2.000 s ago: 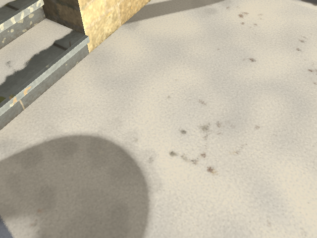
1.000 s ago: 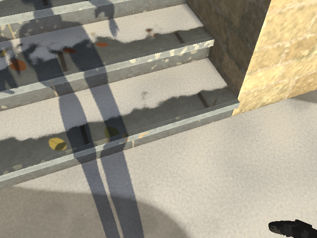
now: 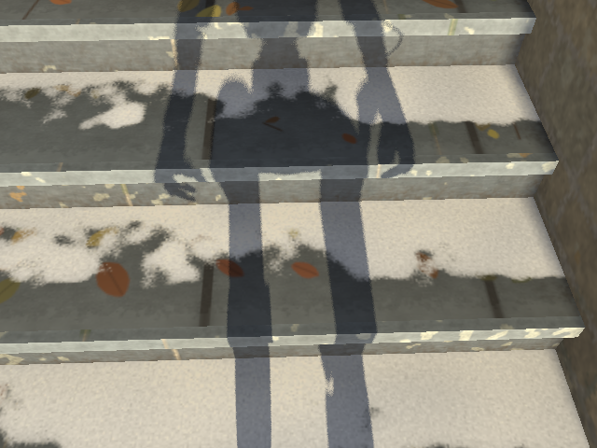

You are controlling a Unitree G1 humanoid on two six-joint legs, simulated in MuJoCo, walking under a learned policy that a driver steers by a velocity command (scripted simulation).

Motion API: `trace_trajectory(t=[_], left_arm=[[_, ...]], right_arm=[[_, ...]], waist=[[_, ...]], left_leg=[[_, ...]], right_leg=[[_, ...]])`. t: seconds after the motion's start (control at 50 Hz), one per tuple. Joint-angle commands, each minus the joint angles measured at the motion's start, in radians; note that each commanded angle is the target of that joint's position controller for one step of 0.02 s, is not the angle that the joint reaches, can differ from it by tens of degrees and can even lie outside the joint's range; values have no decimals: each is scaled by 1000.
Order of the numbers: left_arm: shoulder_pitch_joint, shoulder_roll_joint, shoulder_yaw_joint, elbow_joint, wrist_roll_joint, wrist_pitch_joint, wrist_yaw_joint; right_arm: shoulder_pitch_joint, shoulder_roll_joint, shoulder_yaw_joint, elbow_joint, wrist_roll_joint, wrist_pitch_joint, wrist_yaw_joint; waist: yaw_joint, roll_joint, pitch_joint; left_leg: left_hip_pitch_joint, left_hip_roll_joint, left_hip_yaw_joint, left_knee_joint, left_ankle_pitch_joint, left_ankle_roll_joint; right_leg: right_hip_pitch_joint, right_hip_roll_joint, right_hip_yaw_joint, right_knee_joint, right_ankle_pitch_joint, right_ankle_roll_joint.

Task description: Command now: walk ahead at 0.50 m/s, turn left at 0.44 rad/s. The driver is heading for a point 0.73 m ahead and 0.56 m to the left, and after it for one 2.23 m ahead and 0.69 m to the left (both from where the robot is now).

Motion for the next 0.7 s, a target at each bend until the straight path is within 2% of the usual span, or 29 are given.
trace_trajectory(t=[0.02, 0.04, 0.06, 0.08, 0.1, 0.12, 0.14, 0.16, 0.18, 0.22, 0.24, 0.32, 0.34, 0.36, 0.38, 0.4, 0.42, 0.44, 0.46, 0.48, 0.5, 0.52, 0.54, 0.56, 0.58, 0.6, 0.62, 0.66, 0.7], left_arm=[[-45, 177, 32, -68, -4, 2, 10], [-104, 207, 41, -89, -39, 3, 3], [-161, 205, 41, -117, -49, -7, 3], [-108, 76, 15, -158, -29, -14, 0], [-38, 83, 7, -162, -15, -1, 1], [-96, 91, 8, -171, -3, 4, 1], [-149, 88, 8, -192, 8, 4, -7], [-187, 68, 4, -207, 20, 15, -15], [-217, 38, -11, -238, 23, 34, -22], [-259, -16, -36, -303, 27, 60, -17], [-302, -47, -47, -334, 22, 69, -4], [-492, -51, -77, -471, 30, 67, 16], [-563, -66, -93, -515, 40, 72, 14], [-610, -76, -100, -547, 39, 77, 11], [-637, -70, -107, -574, 45, 86, 6], [-643, -58, -105, -590, 40, 89, 4], [-596, -37, -97, -564, 27, 88, 2], [-450, -55, -101, -514, 11, 89, 13], [-340, -15, -84, -480, -5, 91, 26], [-197, 29, -54, -435, -21, 89, 32], [-65, 88, -26, -390, -19, 76, 33], [30, 142, 0, -353, 11, 51, 38], [-27, 255, 28, -344, 15, 65, 52], [-152, 182, 35, -377, -19, 82, 58], [-267, 93, 18, -374, -18, 81, 59], [-309, -3, -1, -322, -14, 74, 56], [-278, -60, -13, -274, -1, 61, 54], [-218, -75, -8, -191, 11, 39, 40], [-174, -37, 11, -147, 3, 15, 18]], right_arm=[[165, -78, -31, 2, 6, -22, -14], [297, -79, -41, 46, 4, -25, -14], [392, -160, -71, 70, -3, -23, -29], [361, -300, -102, 60, 7, -18, -33], [405, -317, -118, 71, 48, -2, -35], [335, -248, -109, 56, 53, 8, -40], [284, -174, -89, 52, 50, 15, -42], [261, -119, -70, 55, 45, 15, -44], [271, -97, -57, 51, 35, 12, -46], [293, -116, -50, 67, 28, -3, -46], [331, -131, -52, 84, 20, -15, -40], [384, -128, -31, 128, 28, -38, -37], [415, -113, -26, 152, 42, -35, -41], [443, -120, -27, 160, 37, -29, -54], [443, -140, -35, 140, 50, -16, -82], [439, -154, -42, 136, 46, -9, -98], [419, -144, -44, 108, 54, -6, -100], [341, -127, -47, 77, 45, -2, -99], [336, -175, -66, 47, 44, -5, -92], [320, -208, -83, 35, 43, -12, -85], [246, -252, -108, 12, 70, -33, -65], [184, -211, -113, -29, 77, -61, -46], [247, -54, -91, -127, 60, -64, -17], [312, -90, -99, -106, -9, -41, -12], [241, -54, -95, -133, -22, -16, -16], [202, 8, -74, -162, -37, 10, -37], [195, 18, -66, -174, -34, 30, -52], [228, 47, -48, -199, 2, 60, -61], [193, 45, -43, -235, 10, 60, -64]], waist=[[-120, -105, -120], [-192, -88, -172], [-240, -11, -180], [-119, 229, -162], [-130, 127, -315], [-106, 36, -200], [-78, 5, -77], [-51, -15, -27], [-55, 22, 2], [-24, -1, 9], [-40, 36, -7], [-54, 21, 37], [-65, 15, 44], [-89, 39, 30], [-105, 21, -10], [-105, 24, -24], [-92, -2, -56], [-15, 63, -139], [23, 96, -240], [86, 143, -341], [153, 142, -404], [197, 25, -439], [72, -432, -476], [10, -224, -474], [-46, -134, -290], [-102, 2, -58], [-117, 53, 22], [-155, 1, 60], [-155, -49, 28]], left_leg=[[245, -99, 63, -60, -56, 58], [452, -118, 63, -213, 93, 68], [650, -14, -104, -298, 211, 103], [775, 274, -489, -258, 923, 195], [814, 343, -604, -332, 756, 343], [704, 304, -572, -370, 396, 332], [569, 242, -528, -412, 166, 279], [479, 187, -491, -418, 83, 240], [427, 172, -489, -429, 87, 235], [329, 139, -441, -415, 103, 198], [335, 147, -459, -424, 103, 211], [318, 105, -470, -487, -139, 167], [292, 63, -457, -505, -170, 149], [326, 60, -472, -538, -108, 167], [342, 97, -495, -637, 75, 198], [381, 107, -482, -667, 208, 200], [416, 93, -393, -658, 492, 174], [368, 51, -262, -553, 1002, 128], [400, 50, -244, -419, 1385, 95], [501, 101, -292, -274, 1579, 80], [554, 100, -280, -71, 1584, 59], [384, 17, -256, 232, 1125, 29], [27, -259, -189, 744, -194, -67], [-51, -176, -277, 1016, -228, -53], [-147, -127, -201, 1125, -168, -47], [-249, -75, -170, 1138, -157, -31], [-277, -59, -180, 1111, -147, -21], [-332, -54, -160, 1096, -131, -24], [-367, -55, -182, 1040, -71, -28]], right_leg=[[-31, -267, 11, 359, 1311, -103], [-143, -239, -15, 555, 1180, -80], [-383, -163, -28, 845, 713, -25], [-692, -6, -1, 1243, -123, 32], [-757, -22, 159, 1337, -75, 20], [-826, -65, 169, 1368, -22, 28], [-883, -79, 155, 1370, -18, 24], [-921, -90, 158, 1398, -21, 22], [-992, -76, 121, 1566, -34, 19], [-1099, -81, 123, 1652, -48, 11], [-1187, -55, 96, 1822, -95, 4], [-1404, -75, 96, 1807, -121, -7], [-1382, -88, 83, 1670, -122, -4], [-1383, -75, 59, 1635, -122, 4], [-1265, -74, 38, 1462, -123, 11], [-1176, -77, 45, 1349, -124, 13], [-1021, -67, 20, 1173, -90, 2], [-751, -7, -8, 1048, -53, -25], [-559, 52, 1, 948, -62, -35], [-451, 49, 45, 876, 2, -50], [-339, 37, 85, 679, 50, -66], [-132, -117, 310, 485, 153, -135], [-26, -474, 912, 180, 784, -314], [-137, -489, 1016, 187, 520, -361], [-300, -441, 897, 182, 190, -344], [-475, -398, 715, 184, -20, -264], [-565, -340, 564, 170, -96, -195], [-580, -276, 339, 145, -19, -130], [-518, -266, 217, 138, 227, -110]])
Keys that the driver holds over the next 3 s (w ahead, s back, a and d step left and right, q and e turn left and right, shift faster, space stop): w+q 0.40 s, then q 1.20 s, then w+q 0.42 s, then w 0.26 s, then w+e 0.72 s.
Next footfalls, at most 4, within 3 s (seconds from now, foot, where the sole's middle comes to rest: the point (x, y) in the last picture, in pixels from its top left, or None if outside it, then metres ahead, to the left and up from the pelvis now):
0.06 left None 0.16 0.08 -0.77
0.52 right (333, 438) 0.45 -0.01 -0.63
1.00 left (208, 447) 0.42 0.22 -0.63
1.62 right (335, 406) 0.51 -0.02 -0.63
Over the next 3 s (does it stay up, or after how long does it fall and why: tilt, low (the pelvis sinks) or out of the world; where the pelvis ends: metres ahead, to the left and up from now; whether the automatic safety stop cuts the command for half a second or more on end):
stays up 0.55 0.63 0.24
